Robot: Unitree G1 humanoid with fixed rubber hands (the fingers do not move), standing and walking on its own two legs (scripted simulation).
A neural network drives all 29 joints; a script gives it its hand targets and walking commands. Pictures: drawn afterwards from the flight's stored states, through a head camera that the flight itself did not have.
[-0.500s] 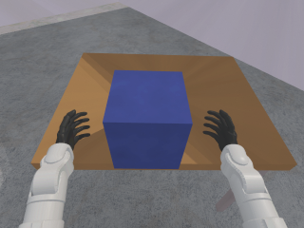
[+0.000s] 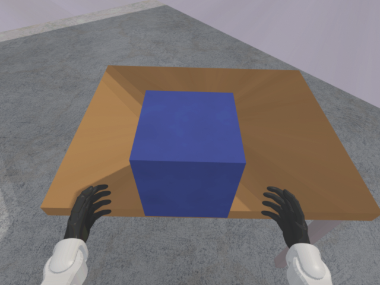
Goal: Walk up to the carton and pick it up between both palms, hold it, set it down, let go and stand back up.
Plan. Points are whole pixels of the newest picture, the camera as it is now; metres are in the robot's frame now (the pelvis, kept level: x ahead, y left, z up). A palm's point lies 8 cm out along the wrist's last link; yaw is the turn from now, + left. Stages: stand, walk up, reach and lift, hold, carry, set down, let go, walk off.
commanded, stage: set down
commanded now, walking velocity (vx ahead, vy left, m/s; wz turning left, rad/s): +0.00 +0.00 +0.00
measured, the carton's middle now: (187, 156) +0.41 +0.05 +0.02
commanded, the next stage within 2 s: let go in 1.42 s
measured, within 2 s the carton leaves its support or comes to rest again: neither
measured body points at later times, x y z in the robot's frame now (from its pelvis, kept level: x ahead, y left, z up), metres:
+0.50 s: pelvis +0.00 +0.00 +0.00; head +0.00 +0.02 +0.45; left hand +0.18 +0.25 -0.03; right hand +0.20 -0.18 -0.02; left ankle +0.02 +0.12 -0.75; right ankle -0.03 -0.12 -0.75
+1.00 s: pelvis +0.01 +0.00 +0.00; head +0.01 +0.01 +0.45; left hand +0.17 +0.24 -0.06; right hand +0.19 -0.20 -0.06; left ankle +0.02 +0.12 -0.75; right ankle -0.03 -0.12 -0.75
